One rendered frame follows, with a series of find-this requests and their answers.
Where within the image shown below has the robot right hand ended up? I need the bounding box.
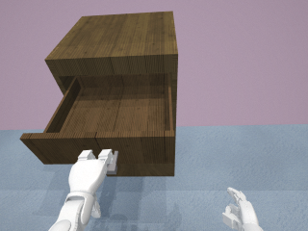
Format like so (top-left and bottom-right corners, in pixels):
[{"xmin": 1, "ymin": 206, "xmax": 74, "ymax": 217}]
[{"xmin": 222, "ymin": 187, "xmax": 259, "ymax": 231}]

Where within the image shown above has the robot left forearm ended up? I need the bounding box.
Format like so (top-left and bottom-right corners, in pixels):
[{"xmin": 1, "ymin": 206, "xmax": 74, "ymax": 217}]
[{"xmin": 48, "ymin": 191, "xmax": 95, "ymax": 231}]

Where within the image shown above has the handle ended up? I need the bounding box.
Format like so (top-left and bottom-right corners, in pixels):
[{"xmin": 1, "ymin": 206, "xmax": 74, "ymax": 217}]
[{"xmin": 106, "ymin": 150, "xmax": 118, "ymax": 175}]

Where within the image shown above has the cabinet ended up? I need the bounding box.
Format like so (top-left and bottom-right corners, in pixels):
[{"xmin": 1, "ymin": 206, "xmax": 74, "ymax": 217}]
[{"xmin": 45, "ymin": 11, "xmax": 178, "ymax": 177}]

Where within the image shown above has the robot left hand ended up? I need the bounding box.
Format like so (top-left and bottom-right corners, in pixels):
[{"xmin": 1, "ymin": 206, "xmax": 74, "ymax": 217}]
[{"xmin": 68, "ymin": 149, "xmax": 114, "ymax": 218}]

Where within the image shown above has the drawer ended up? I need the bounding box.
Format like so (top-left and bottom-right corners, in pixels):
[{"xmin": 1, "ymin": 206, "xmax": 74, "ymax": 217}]
[{"xmin": 20, "ymin": 72, "xmax": 175, "ymax": 165}]

